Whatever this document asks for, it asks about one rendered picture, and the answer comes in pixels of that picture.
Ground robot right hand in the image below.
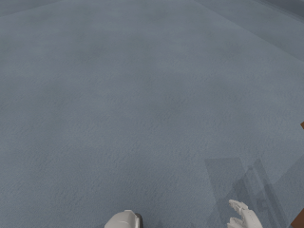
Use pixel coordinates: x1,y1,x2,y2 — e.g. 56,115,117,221
227,199,263,228

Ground left robot thigh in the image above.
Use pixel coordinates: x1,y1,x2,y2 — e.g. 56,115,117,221
104,212,140,228

